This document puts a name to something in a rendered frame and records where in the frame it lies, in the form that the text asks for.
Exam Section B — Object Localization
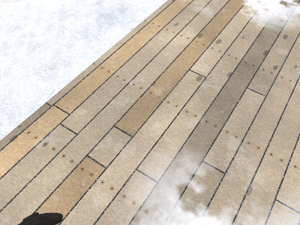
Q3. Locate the robot left hand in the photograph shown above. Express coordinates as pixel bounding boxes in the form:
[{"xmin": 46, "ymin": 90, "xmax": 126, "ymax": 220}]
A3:
[{"xmin": 18, "ymin": 212, "xmax": 63, "ymax": 225}]

